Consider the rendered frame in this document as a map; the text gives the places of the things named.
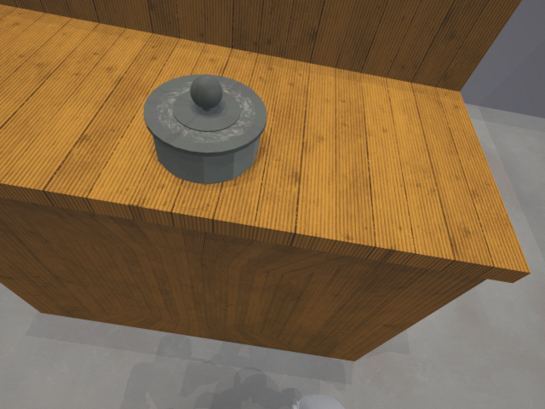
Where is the table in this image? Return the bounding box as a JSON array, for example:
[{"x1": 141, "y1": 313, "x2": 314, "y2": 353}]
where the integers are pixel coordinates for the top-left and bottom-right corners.
[{"x1": 0, "y1": 0, "x2": 531, "y2": 361}]

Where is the pot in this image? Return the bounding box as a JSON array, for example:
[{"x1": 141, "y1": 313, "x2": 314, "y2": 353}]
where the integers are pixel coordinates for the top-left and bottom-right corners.
[{"x1": 153, "y1": 137, "x2": 260, "y2": 184}]

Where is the lid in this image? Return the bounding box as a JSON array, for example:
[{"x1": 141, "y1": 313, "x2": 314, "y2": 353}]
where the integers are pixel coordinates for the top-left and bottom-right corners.
[{"x1": 143, "y1": 74, "x2": 267, "y2": 157}]

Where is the knob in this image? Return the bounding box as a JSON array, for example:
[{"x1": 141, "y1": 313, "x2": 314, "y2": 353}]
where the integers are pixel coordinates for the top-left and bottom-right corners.
[{"x1": 190, "y1": 75, "x2": 222, "y2": 109}]

